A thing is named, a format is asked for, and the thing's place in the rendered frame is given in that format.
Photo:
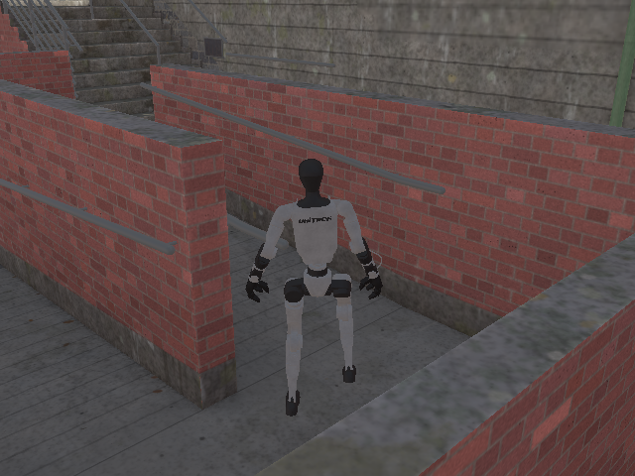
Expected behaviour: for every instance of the right robot shin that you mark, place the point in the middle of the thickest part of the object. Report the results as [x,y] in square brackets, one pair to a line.
[346,337]

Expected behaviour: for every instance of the left robot upper arm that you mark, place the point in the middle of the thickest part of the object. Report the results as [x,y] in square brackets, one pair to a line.
[276,227]

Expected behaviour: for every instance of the right robot forearm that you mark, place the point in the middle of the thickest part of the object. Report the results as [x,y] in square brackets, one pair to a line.
[367,262]

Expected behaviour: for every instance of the robot shin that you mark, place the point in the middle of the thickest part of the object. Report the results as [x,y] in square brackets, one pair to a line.
[292,368]
[346,337]

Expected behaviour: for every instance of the right robot hand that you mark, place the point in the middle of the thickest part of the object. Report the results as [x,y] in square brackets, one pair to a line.
[373,283]

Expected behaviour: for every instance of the left robot forearm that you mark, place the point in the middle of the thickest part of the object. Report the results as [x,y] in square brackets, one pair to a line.
[259,267]

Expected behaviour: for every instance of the right robot upper arm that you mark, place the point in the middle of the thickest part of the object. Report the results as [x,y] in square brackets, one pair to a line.
[345,208]

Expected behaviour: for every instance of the left robot shin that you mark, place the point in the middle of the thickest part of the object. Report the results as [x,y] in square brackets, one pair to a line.
[292,368]

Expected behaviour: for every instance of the left robot hand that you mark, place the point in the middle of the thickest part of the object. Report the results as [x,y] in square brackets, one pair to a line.
[257,287]

